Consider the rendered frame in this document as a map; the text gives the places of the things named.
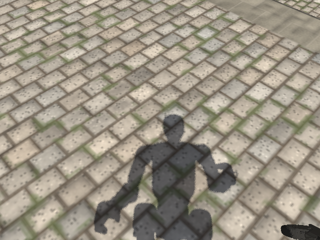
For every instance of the robot right hand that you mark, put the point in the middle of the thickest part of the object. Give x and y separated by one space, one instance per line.
301 232

